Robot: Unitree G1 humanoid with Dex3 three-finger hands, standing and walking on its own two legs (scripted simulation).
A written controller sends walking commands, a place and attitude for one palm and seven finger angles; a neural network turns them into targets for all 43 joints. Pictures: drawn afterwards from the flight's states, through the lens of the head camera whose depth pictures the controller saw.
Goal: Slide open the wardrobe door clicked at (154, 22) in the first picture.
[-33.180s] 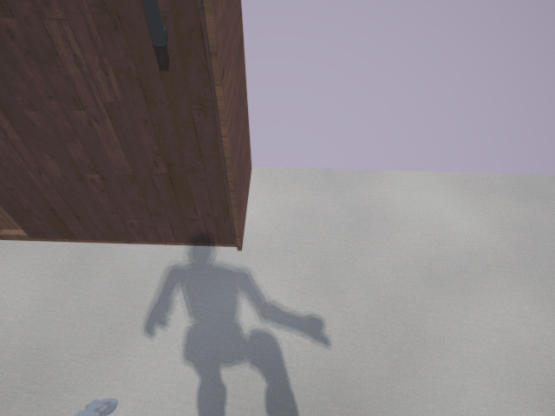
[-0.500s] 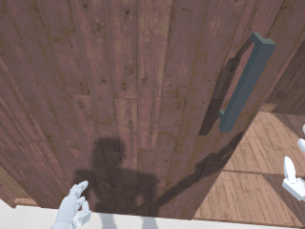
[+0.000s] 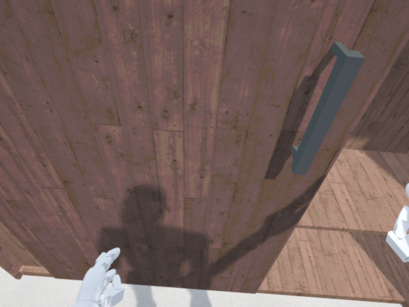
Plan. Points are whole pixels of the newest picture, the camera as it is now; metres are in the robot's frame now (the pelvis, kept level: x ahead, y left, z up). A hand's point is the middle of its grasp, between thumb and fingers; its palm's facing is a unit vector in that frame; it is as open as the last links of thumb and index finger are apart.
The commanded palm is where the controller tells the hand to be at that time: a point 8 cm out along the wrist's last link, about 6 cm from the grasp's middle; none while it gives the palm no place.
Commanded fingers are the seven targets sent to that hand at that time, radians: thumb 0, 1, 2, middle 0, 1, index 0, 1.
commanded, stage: step back with the hand held close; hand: right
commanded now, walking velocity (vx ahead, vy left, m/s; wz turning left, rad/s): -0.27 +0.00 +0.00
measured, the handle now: (316, 115) +0.35 -0.18 +0.25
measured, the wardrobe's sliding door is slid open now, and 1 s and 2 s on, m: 0.70 0.70 0.70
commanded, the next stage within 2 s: stop stepping back and stand still in 1.38 s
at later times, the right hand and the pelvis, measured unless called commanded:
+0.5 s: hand out of the picture +0.15 -0.28 +0.16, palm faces +0.42 +0.78 -0.47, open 7.4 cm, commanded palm +0.09 -0.32 +0.17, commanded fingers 0.00 -0.90 -0.90 0.20 0.30 0.20 0.30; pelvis -0.06 -0.02 -0.01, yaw +1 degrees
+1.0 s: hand out of the picture +0.09 -0.29 +0.16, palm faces +0.50 +0.74 -0.46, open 7.4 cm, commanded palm +0.02 -0.32 +0.17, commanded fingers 0.00 -0.90 -0.90 0.20 0.30 0.20 0.30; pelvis -0.10 -0.02 -0.03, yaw -2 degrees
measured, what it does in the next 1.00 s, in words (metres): shifts its weight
